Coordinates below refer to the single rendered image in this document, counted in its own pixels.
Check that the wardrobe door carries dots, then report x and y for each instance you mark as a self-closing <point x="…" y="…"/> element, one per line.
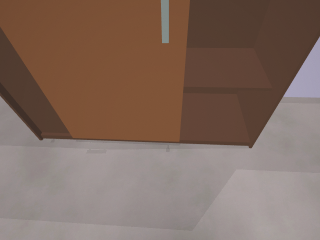
<point x="19" y="82"/>
<point x="102" y="64"/>

